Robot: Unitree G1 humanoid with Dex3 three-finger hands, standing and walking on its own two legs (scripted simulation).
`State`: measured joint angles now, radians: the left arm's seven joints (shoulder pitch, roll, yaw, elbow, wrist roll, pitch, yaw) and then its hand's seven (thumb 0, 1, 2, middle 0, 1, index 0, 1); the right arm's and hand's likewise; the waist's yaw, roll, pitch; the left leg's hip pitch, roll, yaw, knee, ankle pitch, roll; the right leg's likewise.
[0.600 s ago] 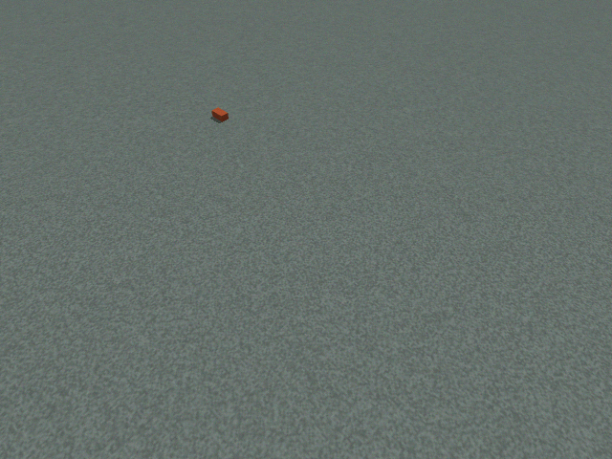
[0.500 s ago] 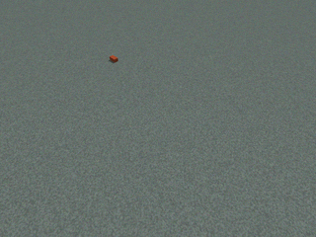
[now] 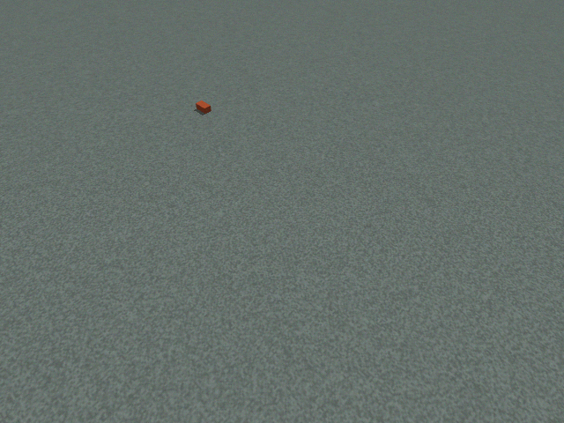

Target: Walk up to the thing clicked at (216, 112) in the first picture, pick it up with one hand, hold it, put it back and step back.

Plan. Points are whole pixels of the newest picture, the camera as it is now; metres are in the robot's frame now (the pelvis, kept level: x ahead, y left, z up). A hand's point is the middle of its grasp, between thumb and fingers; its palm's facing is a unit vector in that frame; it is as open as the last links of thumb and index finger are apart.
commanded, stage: stand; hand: left
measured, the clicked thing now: (203, 107) +2.09 +0.46 -0.76
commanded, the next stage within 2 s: walk up in 0.52 s
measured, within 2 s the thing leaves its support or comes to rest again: neither
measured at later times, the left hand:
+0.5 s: hand out of the picture +0.07 +0.25 -0.16, palm faces -0.03 -0.94 -0.34, open 7.4 cm
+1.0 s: hand (38, 378) +0.25 +0.40 -0.15, palm faces -0.23 -0.86 -0.45, open 7.4 cm
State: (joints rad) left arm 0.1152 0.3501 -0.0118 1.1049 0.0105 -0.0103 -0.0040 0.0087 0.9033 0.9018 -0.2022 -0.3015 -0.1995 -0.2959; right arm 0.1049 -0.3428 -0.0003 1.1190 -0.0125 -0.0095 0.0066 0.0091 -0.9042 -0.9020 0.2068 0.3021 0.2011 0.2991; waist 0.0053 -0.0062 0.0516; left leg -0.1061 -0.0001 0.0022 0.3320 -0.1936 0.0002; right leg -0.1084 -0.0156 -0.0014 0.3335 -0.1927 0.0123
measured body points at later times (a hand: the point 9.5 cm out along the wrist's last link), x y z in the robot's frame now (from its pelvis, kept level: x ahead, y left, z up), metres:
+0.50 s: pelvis +0.00 +0.00 +0.00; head +0.01 +0.00 +0.45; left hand +0.07 +0.30 -0.13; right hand +0.07 -0.30 -0.13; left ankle -0.01 +0.12 -0.75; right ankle -0.01 -0.13 -0.75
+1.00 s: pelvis +0.12 +0.11 -0.01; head +0.13 +0.12 +0.44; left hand +0.26 +0.45 -0.12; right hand +0.15 -0.23 -0.11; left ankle +0.14 +0.24 -0.75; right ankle +0.07 -0.02 -0.68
